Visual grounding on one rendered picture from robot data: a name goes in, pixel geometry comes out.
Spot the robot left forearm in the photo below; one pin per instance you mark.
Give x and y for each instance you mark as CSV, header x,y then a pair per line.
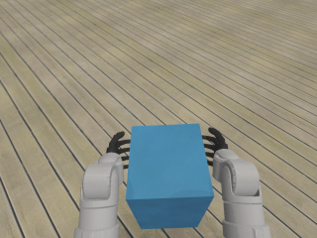
x,y
99,198

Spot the robot right hand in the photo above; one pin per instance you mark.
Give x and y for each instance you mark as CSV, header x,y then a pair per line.
x,y
219,142

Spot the robot right forearm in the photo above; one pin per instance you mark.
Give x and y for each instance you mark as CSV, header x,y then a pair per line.
x,y
242,196

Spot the robot left hand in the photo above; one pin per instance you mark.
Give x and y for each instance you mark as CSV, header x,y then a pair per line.
x,y
115,144

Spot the carton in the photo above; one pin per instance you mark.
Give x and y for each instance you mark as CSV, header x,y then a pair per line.
x,y
168,181

